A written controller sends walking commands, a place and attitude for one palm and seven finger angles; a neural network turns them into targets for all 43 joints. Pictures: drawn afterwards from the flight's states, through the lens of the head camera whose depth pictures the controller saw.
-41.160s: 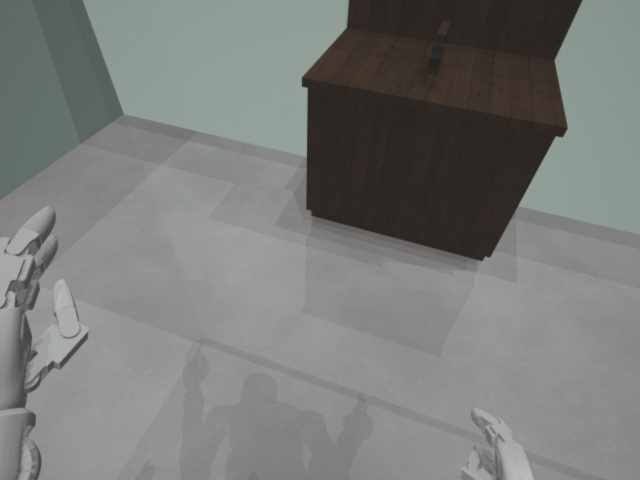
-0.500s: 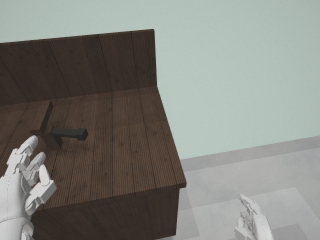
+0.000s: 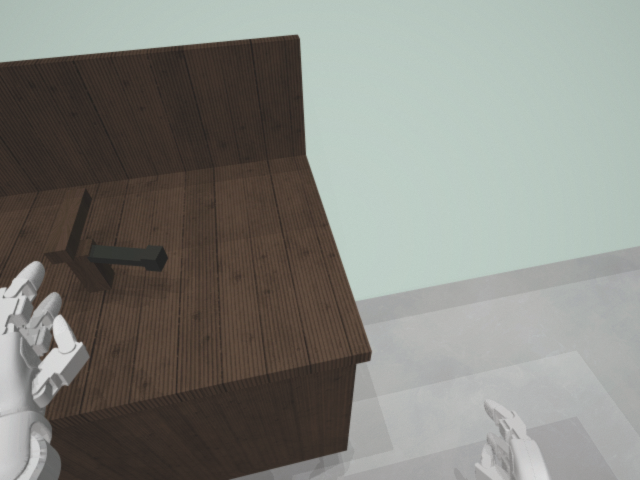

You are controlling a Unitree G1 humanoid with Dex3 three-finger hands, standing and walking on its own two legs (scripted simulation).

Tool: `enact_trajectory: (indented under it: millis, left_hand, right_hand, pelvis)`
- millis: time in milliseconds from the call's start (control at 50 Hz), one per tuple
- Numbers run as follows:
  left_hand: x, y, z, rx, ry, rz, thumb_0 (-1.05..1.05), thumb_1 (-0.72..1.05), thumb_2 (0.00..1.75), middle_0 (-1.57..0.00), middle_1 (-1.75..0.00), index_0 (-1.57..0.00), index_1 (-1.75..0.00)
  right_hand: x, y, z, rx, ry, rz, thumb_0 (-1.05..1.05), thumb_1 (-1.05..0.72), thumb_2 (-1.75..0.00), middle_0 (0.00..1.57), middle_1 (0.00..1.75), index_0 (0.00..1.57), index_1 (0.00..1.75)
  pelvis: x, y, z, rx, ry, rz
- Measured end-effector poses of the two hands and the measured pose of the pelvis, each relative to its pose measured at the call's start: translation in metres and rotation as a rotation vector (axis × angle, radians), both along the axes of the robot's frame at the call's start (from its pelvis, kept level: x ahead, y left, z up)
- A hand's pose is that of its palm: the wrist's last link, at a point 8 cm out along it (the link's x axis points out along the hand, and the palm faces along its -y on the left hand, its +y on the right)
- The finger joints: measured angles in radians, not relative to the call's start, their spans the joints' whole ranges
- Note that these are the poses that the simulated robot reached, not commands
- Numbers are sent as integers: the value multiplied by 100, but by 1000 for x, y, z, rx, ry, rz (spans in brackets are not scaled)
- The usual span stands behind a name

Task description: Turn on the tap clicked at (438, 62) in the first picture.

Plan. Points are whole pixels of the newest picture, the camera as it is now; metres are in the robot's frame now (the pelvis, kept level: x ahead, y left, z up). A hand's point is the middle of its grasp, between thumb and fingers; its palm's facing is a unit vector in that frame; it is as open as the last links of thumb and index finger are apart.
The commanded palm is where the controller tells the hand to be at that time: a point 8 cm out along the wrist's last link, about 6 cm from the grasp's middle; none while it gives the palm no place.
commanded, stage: reach beside the lever's end, fingers flat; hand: left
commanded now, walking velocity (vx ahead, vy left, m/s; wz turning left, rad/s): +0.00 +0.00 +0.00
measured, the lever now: (154, 258) +0.41 +0.30 +0.03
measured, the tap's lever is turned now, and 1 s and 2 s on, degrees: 71 71 71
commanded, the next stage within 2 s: push the lever round in 1.54 s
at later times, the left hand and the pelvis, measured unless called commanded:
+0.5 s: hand (53, 333) +0.25 +0.35 +0.07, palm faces +0.54 -0.83 -0.14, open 7.6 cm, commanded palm +0.21 +0.38 +0.07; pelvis +0.00 +0.02 +0.00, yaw -1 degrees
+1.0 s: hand (46, 313) +0.30 +0.41 +0.04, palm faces +0.54 -0.83 -0.13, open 7.8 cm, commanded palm +0.26 +0.43 +0.03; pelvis -0.01 +0.04 -0.02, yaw -1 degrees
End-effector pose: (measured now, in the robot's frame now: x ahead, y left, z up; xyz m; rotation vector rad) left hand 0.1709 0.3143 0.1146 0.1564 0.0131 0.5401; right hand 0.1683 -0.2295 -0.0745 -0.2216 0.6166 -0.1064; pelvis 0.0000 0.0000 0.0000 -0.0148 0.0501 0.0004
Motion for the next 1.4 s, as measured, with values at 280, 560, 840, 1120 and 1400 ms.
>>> enact_trajectory:
  millis: [280,560,840,1120,1400]
  left_hand:
    - [24,31,-18,-13,2,5,2,90,90,-19,-26,-19,-25]
    - [35,74,-36,-25,9,38,2,90,90,-18,-22,-17,-22]
    - [70,102,-57,-40,28,26,2,90,90,-17,-19,-16,-18]
    - [89,134,-82,-47,30,26,2,90,90,-16,-16,-15,-15]
    - [89,134,-86,-36,23,3,2,90,90,-15,-16,-15,-15]
  right_hand:
    - [-7,4,-6,-26,54,-17,2,-90,-90,21,30,21,30]
    - [-22,8,-15,-60,139,-42,1,-90,-90,21,30,21,30]
    - [-45,15,-25,-84,229,-74,1,-90,-90,21,30,21,30]
    - [-74,13,-42,-132,354,-102,1,-90,-90,21,30,21,30]
    - [-76,24,-42,-108,349,-116,1,-90,-90,21,30,21,30]
  pelvis:
    - [-2,11,-2,-9,27,-3]
    - [-5,24,-6,-26,59,-4]
    - [-9,36,-14,-40,111,-16]
    - [-12,47,-27,-59,173,-24]
    - [-10,56,-30,-65,182,-35]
